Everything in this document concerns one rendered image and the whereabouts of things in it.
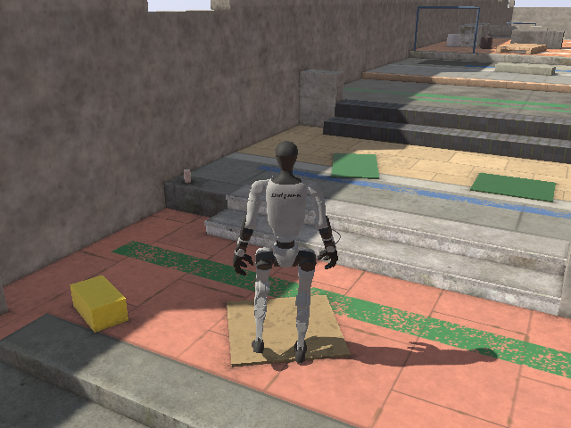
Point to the robot left upper arm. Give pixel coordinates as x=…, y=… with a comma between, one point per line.
x=254, y=201

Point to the robot left forearm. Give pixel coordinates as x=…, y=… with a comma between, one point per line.
x=243, y=240

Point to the robot right forearm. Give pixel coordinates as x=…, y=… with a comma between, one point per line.
x=327, y=237

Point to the left robot thigh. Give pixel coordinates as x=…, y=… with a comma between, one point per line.
x=264, y=259

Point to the right robot hand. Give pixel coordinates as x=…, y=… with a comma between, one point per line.
x=329, y=255

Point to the robot right upper arm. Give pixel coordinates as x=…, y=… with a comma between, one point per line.
x=318, y=203

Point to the left robot shin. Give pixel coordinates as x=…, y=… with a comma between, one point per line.
x=260, y=309

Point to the left robot hand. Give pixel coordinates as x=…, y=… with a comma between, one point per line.
x=237, y=262

